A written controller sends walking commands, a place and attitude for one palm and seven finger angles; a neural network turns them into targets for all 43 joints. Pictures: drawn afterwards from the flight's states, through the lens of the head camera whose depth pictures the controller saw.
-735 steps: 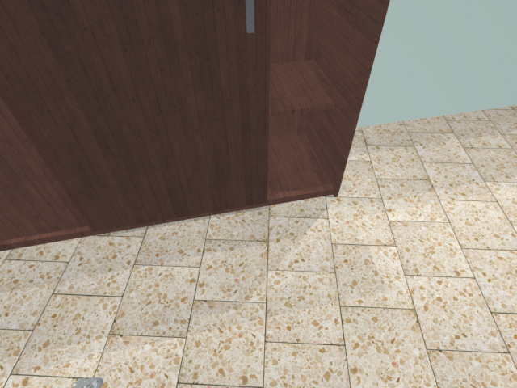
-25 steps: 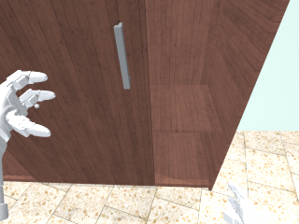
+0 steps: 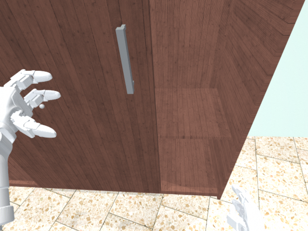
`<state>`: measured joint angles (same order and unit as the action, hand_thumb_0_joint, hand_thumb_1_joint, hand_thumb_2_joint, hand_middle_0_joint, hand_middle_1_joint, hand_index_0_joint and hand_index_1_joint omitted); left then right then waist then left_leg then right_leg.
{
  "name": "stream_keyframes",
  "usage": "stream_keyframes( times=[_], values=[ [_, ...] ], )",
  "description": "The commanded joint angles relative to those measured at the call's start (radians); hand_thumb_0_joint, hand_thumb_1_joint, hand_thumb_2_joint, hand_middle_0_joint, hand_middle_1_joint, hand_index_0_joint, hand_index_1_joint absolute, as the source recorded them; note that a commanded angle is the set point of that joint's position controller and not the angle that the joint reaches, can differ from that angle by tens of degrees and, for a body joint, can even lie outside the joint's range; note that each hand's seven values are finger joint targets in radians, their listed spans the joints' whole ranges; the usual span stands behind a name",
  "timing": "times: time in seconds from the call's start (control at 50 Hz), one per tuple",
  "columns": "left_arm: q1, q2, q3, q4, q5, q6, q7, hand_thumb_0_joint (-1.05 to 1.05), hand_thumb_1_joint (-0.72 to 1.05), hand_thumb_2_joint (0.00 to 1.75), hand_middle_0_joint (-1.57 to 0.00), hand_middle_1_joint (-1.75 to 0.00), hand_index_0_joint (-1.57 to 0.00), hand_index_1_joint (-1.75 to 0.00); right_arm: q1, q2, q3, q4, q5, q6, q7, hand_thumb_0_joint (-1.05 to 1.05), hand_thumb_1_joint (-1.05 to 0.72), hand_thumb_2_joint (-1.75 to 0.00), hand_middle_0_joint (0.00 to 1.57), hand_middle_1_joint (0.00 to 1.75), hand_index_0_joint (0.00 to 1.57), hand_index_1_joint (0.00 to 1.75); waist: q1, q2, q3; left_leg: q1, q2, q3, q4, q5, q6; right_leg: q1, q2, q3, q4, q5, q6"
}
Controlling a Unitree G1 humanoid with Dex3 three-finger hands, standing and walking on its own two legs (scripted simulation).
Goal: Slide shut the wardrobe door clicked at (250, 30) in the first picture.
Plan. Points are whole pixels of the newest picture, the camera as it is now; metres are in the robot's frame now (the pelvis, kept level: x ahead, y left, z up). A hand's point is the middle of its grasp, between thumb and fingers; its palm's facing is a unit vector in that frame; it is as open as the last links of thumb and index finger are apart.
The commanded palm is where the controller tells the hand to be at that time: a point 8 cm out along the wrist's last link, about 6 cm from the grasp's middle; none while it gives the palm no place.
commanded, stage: move the hooked fingers beside the handle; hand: left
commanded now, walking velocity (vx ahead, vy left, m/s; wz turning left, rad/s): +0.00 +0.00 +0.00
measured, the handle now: (127, 61) +0.53 +0.15 +0.22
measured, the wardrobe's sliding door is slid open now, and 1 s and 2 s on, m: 0.37 0.37 0.37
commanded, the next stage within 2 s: none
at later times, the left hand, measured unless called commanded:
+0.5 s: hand (68, 92) +0.34 +0.25 +0.23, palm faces +0.12 -0.99 -0.05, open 14.0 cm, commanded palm +0.32 +0.29 +0.23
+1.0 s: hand (89, 77) +0.41 +0.22 +0.23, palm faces +0.08 -1.00 -0.01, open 14.0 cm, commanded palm +0.39 +0.27 +0.23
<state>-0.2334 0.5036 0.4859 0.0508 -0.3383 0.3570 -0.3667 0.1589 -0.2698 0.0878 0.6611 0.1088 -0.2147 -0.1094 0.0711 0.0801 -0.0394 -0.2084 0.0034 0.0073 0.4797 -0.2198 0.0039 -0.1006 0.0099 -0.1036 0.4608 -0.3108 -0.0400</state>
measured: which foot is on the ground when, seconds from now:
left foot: down 0.00-1.00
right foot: down 0.00-1.00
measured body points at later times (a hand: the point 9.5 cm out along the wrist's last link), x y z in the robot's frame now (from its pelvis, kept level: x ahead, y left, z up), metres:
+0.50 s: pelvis +0.00 +0.00 +0.00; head -0.02 -0.02 +0.45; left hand +0.33 +0.30 +0.24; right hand +0.19 -0.23 -0.08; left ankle +0.03 +0.12 -0.74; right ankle -0.03 -0.09 -0.74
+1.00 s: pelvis +0.01 +0.01 +0.00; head +0.00 -0.01 +0.45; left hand +0.40 +0.27 +0.24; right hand +0.14 -0.25 -0.10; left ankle +0.03 +0.12 -0.74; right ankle -0.03 -0.09 -0.74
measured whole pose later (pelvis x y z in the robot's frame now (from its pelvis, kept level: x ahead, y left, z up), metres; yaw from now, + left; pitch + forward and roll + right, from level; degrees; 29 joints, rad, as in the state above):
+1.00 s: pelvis +0.01 +0.01 +0.00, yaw -2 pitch +0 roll +0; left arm -0.65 0.45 0.35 0.51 -0.22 0.25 -0.21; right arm 0.24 -0.28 0.05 0.70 0.09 -0.13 -0.10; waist -0.01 0.05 -0.03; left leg -0.23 0.01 0.04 0.45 -0.21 0.01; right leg -0.14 0.01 -0.07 0.43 -0.29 -0.03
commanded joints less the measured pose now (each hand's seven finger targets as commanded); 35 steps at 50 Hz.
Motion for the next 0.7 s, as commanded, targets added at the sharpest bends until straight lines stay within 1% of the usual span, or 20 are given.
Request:
stream_keyframes(
  times=[0.0, 0.06, 0.12, 0.16, 0.18, 0.22, 0.28, 0.32, 0.38, 0.44, 0.46, 0.48, 0.5, 0.52, 0.56, 0.58, 0.6, 0.64, 0.66, 0.68],
  values=[
    [-0.434, 0.292, 0.055, -0.137, 0.0, -0.078, 0.014, 0.0, -0.5, 0.3, -0.3, -1.2, -0.3, -1.2, -0.157, -0.108, -0.042, -0.16, -0.002, -0.05, -0.009, 0.0, -0.9, -0.9, 0.2, 0.3, 0.2, 0.3, -0.034, 0.005, -0.137, 0.168, -0.02, -0.044, -0.028, 0.154, 0.039, -0.125, -0.019, 0.072, -0.104, 0.276, 0.033],
    [-0.492, 0.277, 0.03, -0.144, 0.013, -0.092, 0.021, 0.0, -0.5, 0.3, -0.3, -1.2, -0.3, -1.2, -0.158, -0.103, -0.041, -0.17, -0.003, -0.048, -0.011, 0.0, -0.9, -0.9, 0.2, 0.3, 0.2, 0.3, -0.035, 0.017, -0.187, 0.197, -0.019, -0.051, -0.033, 0.181, 0.039, -0.106, -0.018, 0.061, -0.087, 0.298, 0.026],
    [-0.5, 0.264, 0.023, -0.139, 0.015, -0.105, 0.032, 0.0, -0.5, 0.3, -0.3, -1.2, -0.3, -1.2, -0.156, -0.1, -0.041, -0.17, -0.006, -0.043, -0.008, 0.0, -0.9, -0.9, 0.2, 0.3, 0.2, 0.3, -0.033, 0.003, -0.214, 0.204, -0.018, -0.047, -0.031, 0.199, 0.04, -0.084, -0.019, 0.062, -0.084, 0.327, 0.025],
    [-0.472, 0.26, 0.033, -0.128, 0.014, -0.101, 0.039, 0.0, -0.5, 0.3, -0.3, -1.2, -0.3, -1.2, -0.156, -0.1, -0.042, -0.175, -0.006, -0.039, -0.005, 0.0, -0.9, -0.9, 0.2, 0.3, 0.2, 0.3, -0.021, 0.004, -0.222, 0.202, -0.018, -0.047, -0.033, 0.223, 0.037, -0.073, -0.018, 0.057, -0.073, 0.352, 0.023],
    [-0.453, 0.267, 0.041, -0.109, 0.017, -0.097, 0.047, 0.0, -0.5, 0.3, -0.3, -1.2, -0.3, -1.2, -0.149, -0.102, -0.043, -0.17, -0.008, -0.032, -0.002, 0.0, -0.9, -0.9, 0.2, 0.3, 0.2, 0.3, -0.015, -0.018, -0.206, 0.184, -0.016, -0.048, -0.036, 0.228, 0.035, -0.06, -0.019, 0.052, -0.076, 0.348, 0.02],
    [-0.452, 0.238, 0.023, -0.123, 0.019, -0.086, 0.058, 0.0, -0.5, 0.3, -0.3, -1.2, -0.3, -1.2, -0.158, -0.1, -0.044, -0.18, -0.006, -0.027, 0.003, 0.0, -0.9, -0.9, 0.2, 0.3, 0.2, 0.3, -0.015, -0.008, -0.209, 0.191, -0.016, -0.043, -0.036, 0.237, 0.036, -0.07, -0.018, 0.054, -0.071, 0.364, 0.022],
    [-0.433, 0.236, 0.03, -0.124, 0.022, -0.071, 0.08, 0.0, -0.5, 0.3, -0.3, -1.2, -0.3, -1.2, -0.153, -0.1, -0.046, -0.182, -0.008, -0.014, 0.008, 0.0, -0.9, -0.9, 0.2, 0.3, 0.2, 0.3, -0.009, -0.047, -0.198, 0.173, -0.013, -0.045, -0.039, 0.246, 0.034, -0.06, -0.016, 0.047, -0.071, 0.362, 0.02],
    [-0.463, 0.236, 0.028, -0.123, 0.027, -0.064, 0.091, 0.0, -0.5, 0.3, -0.3, -1.2, -0.3, -1.2, -0.158, -0.102, -0.048, -0.182, -0.007, -0.008, 0.006, 0.0, -0.9, -0.9, 0.2, 0.3, 0.2, 0.3, -0.018, -0.023, -0.201, 0.184, -0.014, -0.036, -0.039, 0.235, 0.037, -0.075, -0.015, 0.056, -0.075, 0.362, 0.024],
    [-0.533, 0.233, 0.006, -0.083, 0.037, -0.065, 0.11, 0.0, -0.5, 0.3, -0.3, -1.2, -0.3, -1.2, -0.147, -0.104, -0.049, -0.168, -0.01, 0.002, 0.001, 0.0, -0.9, -0.9, 0.2, 0.3, 0.2, 0.3, -0.031, -0.044, -0.172, 0.167, -0.012, -0.04, -0.043, 0.201, 0.037, -0.089, -0.013, 0.058, -0.088, 0.312, 0.024],
    [-0.629, 0.213, -0.032, -0.08, 0.05, -0.082, 0.118, 0.0, -0.5, 0.3, -0.3, -1.2, -0.3, -1.2, -0.141, -0.105, -0.052, -0.164, -0.009, 0.001, -0.004, 0.0, -0.9, -0.9, 0.2, 0.3, 0.2, 0.3, -0.049, 0.001, -0.2, 0.2, -0.012, -0.04, -0.045, 0.195, 0.039, -0.102, -0.013, 0.065, -0.091, 0.304, 0.022],
    [-0.642, 0.219, -0.03, -0.076, 0.053, -0.09, 0.119, 0.0, -0.5, 0.3, -0.3, -1.2, -0.3, -1.2, -0.136, -0.105, -0.054, -0.161, -0.011, 0.0, -0.005, 0.0, -0.9, -0.9, 0.2, 0.3, 0.2, 0.3, -0.051, -0.001, -0.219, 0.214, -0.011, -0.04, -0.042, 0.211, 0.039, -0.092, -0.012, 0.065, -0.088, 0.321, 0.021],
    [-0.636, 0.215, -0.038, -0.058, 0.056, -0.097, 0.121, 0.0, -0.5, 0.3, -0.3, -1.2, -0.3, -1.2, -0.132, -0.103, -0.053, -0.157, -0.012, 0.003, -0.005, 0.0, -0.9, -0.9, 0.2, 0.3, 0.2, 0.3, -0.048, -0.013, -0.207, 0.199, -0.011, -0.039, -0.043, 0.205, 0.039, -0.084, -0.013, 0.065, -0.095, 0.312, 0.019],
    [-0.653, 0.202, -0.047, -0.039, 0.054, -0.102, 0.12, 0.0, -0.5, 0.3, -0.3, -1.2, -0.3, -1.2, -0.13, -0.105, -0.054, -0.154, -0.012, 0.002, -0.006, 0.0, -0.9, -0.9, 0.2, 0.3, 0.2, 0.3, -0.055, -0.008, -0.21, 0.202, -0.012, -0.038, -0.044, 0.199, 0.04, -0.09, -0.013, 0.067, -0.095, 0.317, 0.021],
    [-0.664, 0.207, -0.045, -0.019, 0.054, -0.107, 0.119, 0.0, -0.5, 0.3, -0.3, -1.2, -0.3, -1.2, -0.12, -0.109, -0.055, -0.15, -0.012, 0.003, -0.006, 0.0, -0.9, -0.9, 0.2, 0.3, 0.2, 0.3, -0.057, -0.028, -0.219, 0.203, -0.01, -0.041, -0.046, 0.204, 0.04, -0.086, -0.012, 0.065, -0.092, 0.324, 0.021],
    [-0.668, 0.212, -0.042, 0.004, 0.06, -0.109, 0.12, 0.0, -0.5, 0.3, -0.3, -1.2, -0.3, -1.2, -0.117, -0.109, -0.056, -0.151, -0.013, 0.006, -0.005, 0.0, -0.9, -0.9, 0.2, 0.3, 0.2, 0.3, -0.051, -0.007, -0.234, 0.209, -0.012, -0.038, -0.043, 0.223, 0.04, -0.08, -0.014, 0.068, -0.087, 0.346, 0.019],
    [-0.662, 0.218, -0.04, 0.023, 0.063, -0.111, 0.123, 0.0, -0.5, 0.3, -0.3, -1.2, -0.3, -1.2, -0.11, -0.109, -0.058, -0.146, -0.014, 0.011, -0.003, 0.0, -0.9, -0.9, 0.2, 0.3, 0.2, 0.3, -0.049, -0.02, -0.223, 0.195, -0.01, -0.036, -0.04, 0.229, 0.039, -0.067, -0.014, 0.067, -0.09, 0.35, 0.017],
    [-0.657, 0.192, -0.057, 0.05, 0.06, -0.106, 0.122, 0.0, -0.5, 0.3, -0.3, -1.2, -0.3, -1.2, -0.112, -0.108, -0.056, -0.149, -0.011, 0.012, -0.002, 0.0, -0.9, -0.9, 0.2, 0.3, 0.2, 0.3, -0.051, -0.021, -0.212, 0.187, -0.012, -0.036, -0.043, 0.212, 0.039, -0.083, -0.014, 0.068, -0.092, 0.341, 0.019],
    [-0.696, 0.217, -0.05, 0.109, 0.065, -0.103, 0.127, 0.0, -0.5, 0.3, -0.3, -1.2, -0.3, -1.2, -0.097, -0.117, -0.06, -0.138, -0.01, 0.019, -0.004, 0.0, -0.9, -0.9, 0.2, 0.3, 0.2, 0.3, -0.06, -0.062, -0.192, 0.168, -0.01, -0.037, -0.046, 0.192, 0.041, -0.096, -0.013, 0.07, -0.097, 0.326, 0.023],
    [-0.71, 0.226, -0.046, 0.125, 0.069, -0.104, 0.131, 0.0, -0.5, 0.3, -0.3, -1.2, -0.3, -1.2, -0.093, -0.117, -0.06, -0.138, -0.011, 0.022, -0.004, 0.0, -0.9, -0.9, 0.2, 0.3, 0.2, 0.3, -0.059, -0.045, -0.194, 0.166, -0.01, -0.036, -0.049, 0.184, 0.041, -0.1, -0.014, 0.071, -0.098, 0.314, 0.023],
    [-0.717, 0.25, -0.029, 0.14, 0.075, -0.112, 0.139, 0.0, -0.5, 0.3, -0.3, -1.2, -0.3, -1.2, -0.083, -0.12, -0.062, -0.131, -0.015, 0.027, -0.004, 0.0, -0.9, -0.9, 0.2, 0.3, 0.2, 0.3, -0.056, -0.059, -0.194, 0.155, -0.008, -0.035, -0.049, 0.186, 0.04, -0.082, -0.015, 0.071, -0.1, 0.311, 0.021]
  ],
)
